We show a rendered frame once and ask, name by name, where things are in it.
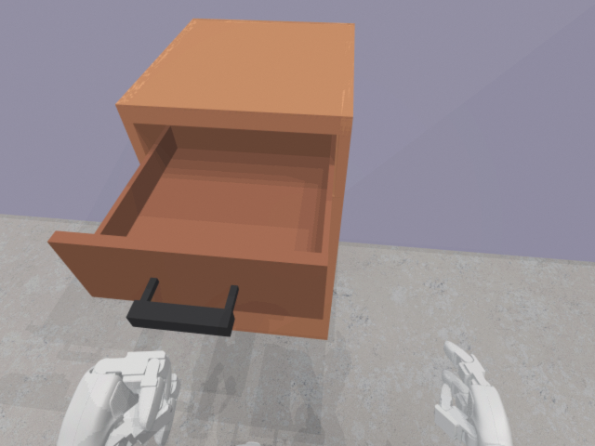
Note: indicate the handle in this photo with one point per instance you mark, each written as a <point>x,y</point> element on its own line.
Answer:
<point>182,318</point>

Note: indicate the cabinet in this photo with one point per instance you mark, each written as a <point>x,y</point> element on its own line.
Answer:
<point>288,76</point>

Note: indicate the drawer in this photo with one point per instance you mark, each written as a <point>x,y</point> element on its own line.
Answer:
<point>213,207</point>

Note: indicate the robot right hand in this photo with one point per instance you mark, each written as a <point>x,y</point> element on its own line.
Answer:
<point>479,418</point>

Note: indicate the robot left hand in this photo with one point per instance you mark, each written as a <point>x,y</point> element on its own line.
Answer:
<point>136,389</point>

